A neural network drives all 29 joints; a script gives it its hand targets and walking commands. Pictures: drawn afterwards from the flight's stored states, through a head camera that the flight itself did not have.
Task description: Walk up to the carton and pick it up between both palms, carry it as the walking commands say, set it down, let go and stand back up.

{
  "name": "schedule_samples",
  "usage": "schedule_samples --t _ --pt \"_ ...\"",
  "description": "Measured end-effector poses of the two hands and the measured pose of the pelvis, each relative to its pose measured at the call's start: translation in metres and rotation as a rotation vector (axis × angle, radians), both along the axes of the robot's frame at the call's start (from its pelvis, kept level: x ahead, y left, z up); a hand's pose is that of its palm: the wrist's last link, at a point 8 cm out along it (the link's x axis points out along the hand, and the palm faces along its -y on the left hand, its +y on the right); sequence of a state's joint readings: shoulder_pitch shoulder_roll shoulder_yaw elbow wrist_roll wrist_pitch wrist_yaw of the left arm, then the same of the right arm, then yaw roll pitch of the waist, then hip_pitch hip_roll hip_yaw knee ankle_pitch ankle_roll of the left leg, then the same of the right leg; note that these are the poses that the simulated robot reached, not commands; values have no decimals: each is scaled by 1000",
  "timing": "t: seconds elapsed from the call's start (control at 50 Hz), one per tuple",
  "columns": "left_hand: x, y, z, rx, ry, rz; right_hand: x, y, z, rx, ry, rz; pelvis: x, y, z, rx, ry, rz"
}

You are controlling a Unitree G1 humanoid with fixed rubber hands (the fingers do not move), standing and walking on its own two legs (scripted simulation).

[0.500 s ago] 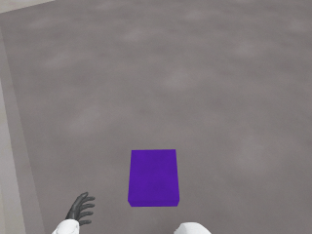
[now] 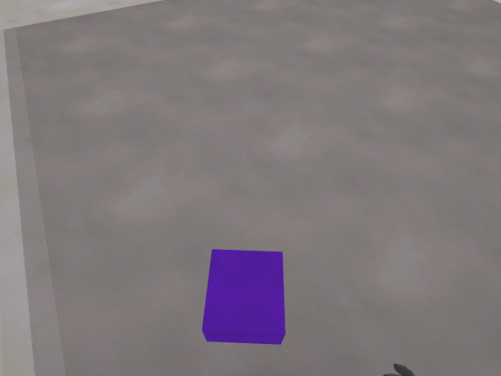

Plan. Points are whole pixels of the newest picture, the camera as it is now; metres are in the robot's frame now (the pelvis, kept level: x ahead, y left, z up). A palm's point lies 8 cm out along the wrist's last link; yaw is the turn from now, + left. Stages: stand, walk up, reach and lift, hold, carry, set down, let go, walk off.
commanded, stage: stand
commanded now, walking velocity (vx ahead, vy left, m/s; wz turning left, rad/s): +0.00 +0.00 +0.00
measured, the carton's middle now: (245, 295) +0.46 +0.04 -0.69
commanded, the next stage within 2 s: reach and lift in 0.52 s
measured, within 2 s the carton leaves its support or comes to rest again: neither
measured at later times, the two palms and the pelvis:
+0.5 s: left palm out of the picture +0.06 +0.25 -0.14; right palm out of the picture +0.03 -0.22 -0.14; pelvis +0.02 +0.01 +0.00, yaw -1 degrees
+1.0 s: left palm (118, 355) +0.17 +0.26 -0.15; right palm (379, 366) +0.16 -0.21 -0.16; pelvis -0.02 +0.01 -0.05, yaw +2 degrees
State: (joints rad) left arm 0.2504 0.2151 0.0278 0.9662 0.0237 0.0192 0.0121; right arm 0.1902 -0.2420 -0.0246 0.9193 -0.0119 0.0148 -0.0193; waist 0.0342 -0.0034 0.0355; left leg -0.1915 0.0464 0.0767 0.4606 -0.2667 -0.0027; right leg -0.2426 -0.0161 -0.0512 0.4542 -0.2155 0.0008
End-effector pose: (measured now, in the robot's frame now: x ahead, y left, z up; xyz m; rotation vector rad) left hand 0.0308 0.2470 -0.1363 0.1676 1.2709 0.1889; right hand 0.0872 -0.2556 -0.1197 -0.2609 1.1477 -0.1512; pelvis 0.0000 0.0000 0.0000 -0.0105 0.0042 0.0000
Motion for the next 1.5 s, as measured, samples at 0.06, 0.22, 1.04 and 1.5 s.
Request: schedule_samples --t 0.06,0.22,1.04,1.5 --pt "-1 6 -1 -11 7 -8 -12 10 2 6 22 -14 3 6 2 9 -6 -6" --pt "14 15 1 -1 2 -31 -40 25 -8 35 102 -60 10 15 3 7 -15 -20" --pt "150 11 -21 -29 -182 -77 82 40 -40 94 -58 -54 -31 9 -53 -16 255 38" --pt "276 1 -39 -88 -358 -81 200 52 -63 126 -244 -109 -102 2 -98 -14 361 56"
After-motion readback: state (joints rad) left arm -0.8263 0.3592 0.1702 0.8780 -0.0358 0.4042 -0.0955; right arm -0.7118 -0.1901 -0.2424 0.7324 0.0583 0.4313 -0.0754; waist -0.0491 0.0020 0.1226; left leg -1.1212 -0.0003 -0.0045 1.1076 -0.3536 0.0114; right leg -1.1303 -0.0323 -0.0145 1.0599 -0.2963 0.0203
